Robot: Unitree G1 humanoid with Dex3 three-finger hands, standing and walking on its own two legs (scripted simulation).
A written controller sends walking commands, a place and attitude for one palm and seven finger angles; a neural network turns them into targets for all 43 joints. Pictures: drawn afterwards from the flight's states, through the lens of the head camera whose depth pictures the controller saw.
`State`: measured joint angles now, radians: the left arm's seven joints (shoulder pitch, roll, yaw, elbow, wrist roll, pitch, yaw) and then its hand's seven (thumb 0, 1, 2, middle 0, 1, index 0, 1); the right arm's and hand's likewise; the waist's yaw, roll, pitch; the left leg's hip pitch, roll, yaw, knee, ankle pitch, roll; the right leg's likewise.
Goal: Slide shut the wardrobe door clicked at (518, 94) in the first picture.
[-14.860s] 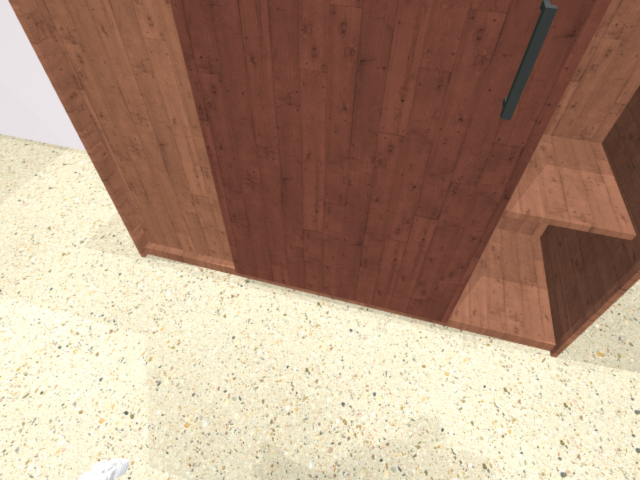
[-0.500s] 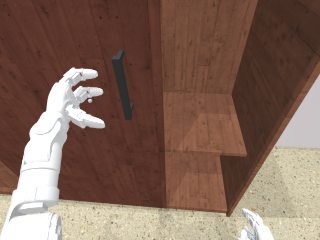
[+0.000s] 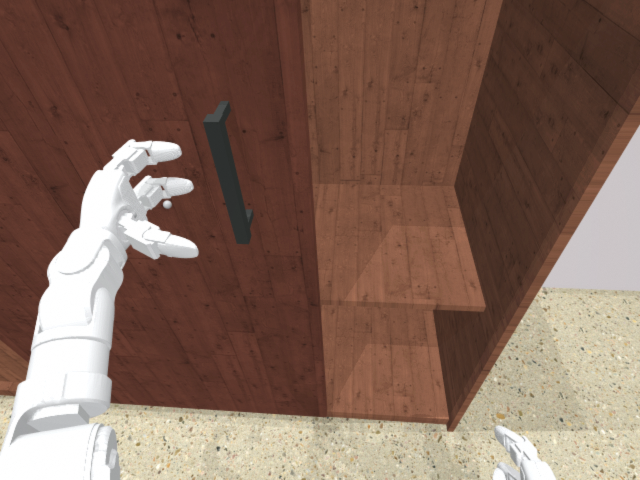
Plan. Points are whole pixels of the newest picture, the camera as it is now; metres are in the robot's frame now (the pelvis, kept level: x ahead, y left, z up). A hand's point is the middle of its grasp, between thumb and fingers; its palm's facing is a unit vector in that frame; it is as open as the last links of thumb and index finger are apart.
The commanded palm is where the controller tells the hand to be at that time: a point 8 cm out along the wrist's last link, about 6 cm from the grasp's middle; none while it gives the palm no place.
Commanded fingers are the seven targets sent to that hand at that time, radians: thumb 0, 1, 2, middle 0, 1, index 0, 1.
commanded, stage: move the hooked fingers beside the handle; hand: left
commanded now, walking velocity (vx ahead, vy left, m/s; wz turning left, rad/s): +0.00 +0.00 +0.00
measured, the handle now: (234, 178) +0.44 +0.13 +0.18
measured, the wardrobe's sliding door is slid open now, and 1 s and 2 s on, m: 0.36 0.36 0.36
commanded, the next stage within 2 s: feel for the door with the fingertips in 0.40 s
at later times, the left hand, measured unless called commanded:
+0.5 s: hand (164, 206) +0.38 +0.21 +0.18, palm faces +0.01 -1.00 -0.01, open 14.0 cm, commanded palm +0.35 +0.25 +0.18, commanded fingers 0.00 -0.50 0.30 -0.30 -1.20 -0.30 -1.20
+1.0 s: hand (199, 205) +0.38 +0.16 +0.19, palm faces -0.01 -1.00 -0.01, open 14.0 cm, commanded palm +0.35 +0.21 +0.18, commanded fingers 0.00 -0.50 0.30 -0.30 -1.20 -0.30 -1.20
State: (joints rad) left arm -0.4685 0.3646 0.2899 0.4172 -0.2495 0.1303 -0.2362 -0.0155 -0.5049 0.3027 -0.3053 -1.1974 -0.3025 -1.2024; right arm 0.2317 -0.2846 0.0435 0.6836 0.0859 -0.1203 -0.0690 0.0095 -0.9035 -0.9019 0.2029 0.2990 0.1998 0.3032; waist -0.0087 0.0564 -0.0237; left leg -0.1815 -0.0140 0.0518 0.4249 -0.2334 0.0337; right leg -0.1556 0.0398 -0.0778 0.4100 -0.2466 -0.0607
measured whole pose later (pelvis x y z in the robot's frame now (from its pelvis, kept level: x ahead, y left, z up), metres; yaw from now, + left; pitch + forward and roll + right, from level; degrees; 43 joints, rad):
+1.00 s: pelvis +0.00 +0.02 +0.00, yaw +0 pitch -2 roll +0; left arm -0.44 0.24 0.16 0.28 -0.22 0.19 -0.09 -0.02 -0.50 0.30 -0.31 -1.20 -0.30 -1.20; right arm 0.19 -0.24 0.06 0.68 0.07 -0.07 -0.05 0.01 -0.90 -0.90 0.20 0.30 0.20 0.30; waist 0.00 0.05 -0.02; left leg -0.14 -0.03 0.06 0.40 -0.23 0.05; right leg -0.12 0.02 -0.07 0.39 -0.24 -0.04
